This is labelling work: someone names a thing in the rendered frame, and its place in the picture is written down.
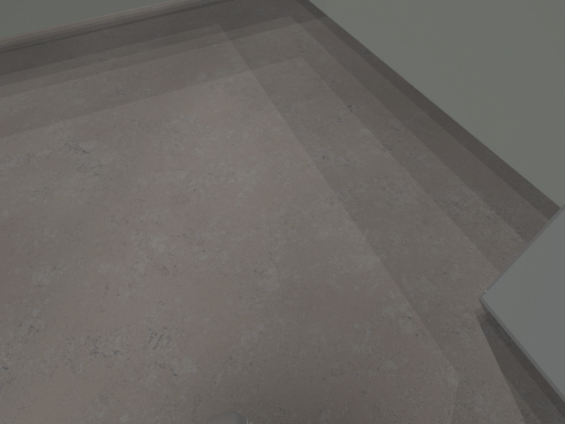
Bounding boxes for fridge door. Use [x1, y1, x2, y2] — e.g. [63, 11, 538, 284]
[482, 209, 565, 396]

